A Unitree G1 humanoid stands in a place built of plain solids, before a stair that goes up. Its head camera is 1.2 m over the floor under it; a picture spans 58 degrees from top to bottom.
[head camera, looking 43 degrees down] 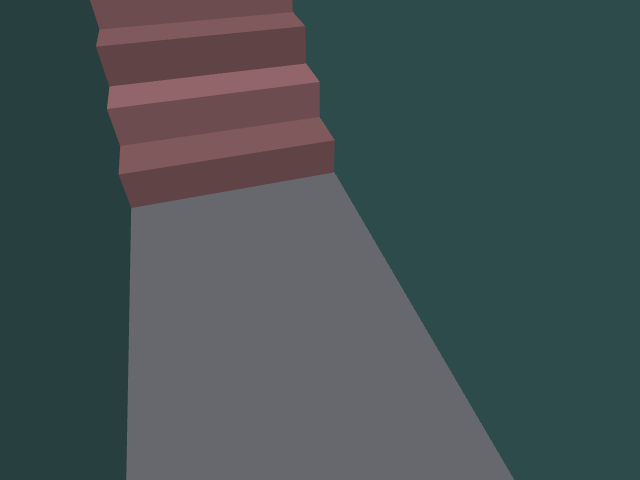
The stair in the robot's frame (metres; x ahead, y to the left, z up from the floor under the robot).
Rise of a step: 0.18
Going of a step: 0.24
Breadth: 0.94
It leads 17 degrees to the left of straight ahead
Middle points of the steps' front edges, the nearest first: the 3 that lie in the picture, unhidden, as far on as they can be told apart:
1.63 0.38 0.18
1.86 0.45 0.36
2.08 0.52 0.53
